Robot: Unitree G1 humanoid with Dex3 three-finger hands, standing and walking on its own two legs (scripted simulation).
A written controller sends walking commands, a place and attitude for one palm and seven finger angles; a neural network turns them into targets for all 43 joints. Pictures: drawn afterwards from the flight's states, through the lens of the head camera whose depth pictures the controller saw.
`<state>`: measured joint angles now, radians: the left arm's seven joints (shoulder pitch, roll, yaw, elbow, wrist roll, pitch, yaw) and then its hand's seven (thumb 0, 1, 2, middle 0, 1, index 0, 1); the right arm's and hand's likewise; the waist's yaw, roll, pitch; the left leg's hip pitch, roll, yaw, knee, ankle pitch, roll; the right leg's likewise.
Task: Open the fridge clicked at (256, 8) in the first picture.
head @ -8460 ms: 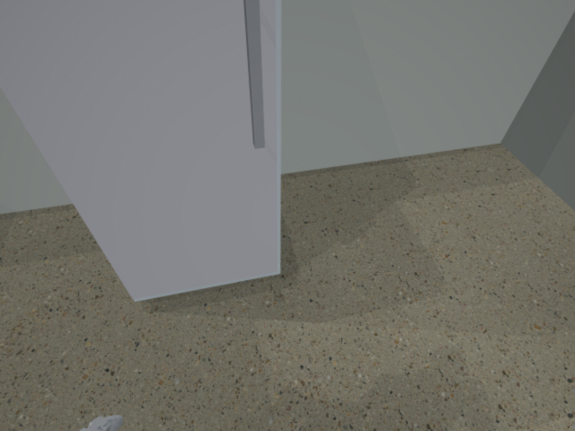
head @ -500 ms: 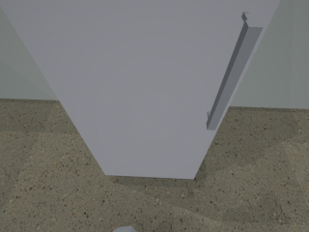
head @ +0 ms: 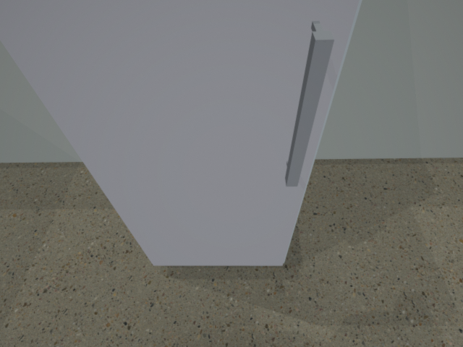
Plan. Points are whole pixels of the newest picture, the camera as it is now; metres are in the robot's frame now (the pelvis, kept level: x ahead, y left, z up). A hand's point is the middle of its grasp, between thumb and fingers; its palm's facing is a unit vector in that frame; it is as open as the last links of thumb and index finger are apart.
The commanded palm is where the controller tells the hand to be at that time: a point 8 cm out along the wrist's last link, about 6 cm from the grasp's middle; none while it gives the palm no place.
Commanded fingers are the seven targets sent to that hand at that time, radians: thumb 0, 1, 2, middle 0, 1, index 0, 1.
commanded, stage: come to a stop and stand still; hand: right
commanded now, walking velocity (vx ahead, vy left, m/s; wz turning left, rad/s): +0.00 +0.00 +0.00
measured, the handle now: (301, 119) +0.48 -0.11 +0.13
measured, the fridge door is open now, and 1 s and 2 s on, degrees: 0 0 0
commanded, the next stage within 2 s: look again from close up in 0.76 s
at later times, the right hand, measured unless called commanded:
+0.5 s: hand out of the picture -0.06 -0.12 -0.18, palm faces +0.04 +0.99 -0.14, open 7.4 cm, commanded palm none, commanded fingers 0.00 -0.90 -0.90 0.20 0.30 0.20 0.30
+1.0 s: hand out of the picture -0.04 -0.15 -0.18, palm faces +0.04 +0.99 -0.17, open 7.4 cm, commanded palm none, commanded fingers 0.00 -0.90 -0.90 0.20 0.30 0.20 0.30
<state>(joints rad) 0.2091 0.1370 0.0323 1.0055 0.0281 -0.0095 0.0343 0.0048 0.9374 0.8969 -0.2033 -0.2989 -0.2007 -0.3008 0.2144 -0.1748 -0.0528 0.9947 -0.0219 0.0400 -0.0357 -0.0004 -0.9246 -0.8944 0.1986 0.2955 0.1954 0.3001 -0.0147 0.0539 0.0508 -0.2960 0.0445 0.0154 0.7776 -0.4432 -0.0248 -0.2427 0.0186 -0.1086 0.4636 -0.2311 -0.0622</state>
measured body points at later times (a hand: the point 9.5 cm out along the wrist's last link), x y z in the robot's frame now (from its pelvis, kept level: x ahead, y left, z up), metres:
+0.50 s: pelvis -0.04 +0.03 +0.00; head -0.04 +0.03 +0.45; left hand -0.07 +0.24 -0.16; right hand -0.06 -0.17 -0.16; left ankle -0.06 +0.13 -0.74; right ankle +0.01 -0.08 -0.74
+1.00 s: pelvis -0.04 +0.01 -0.01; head -0.06 +0.00 +0.44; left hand -0.03 +0.24 -0.16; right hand -0.04 -0.20 -0.17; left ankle -0.06 +0.13 -0.74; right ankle +0.01 -0.08 -0.74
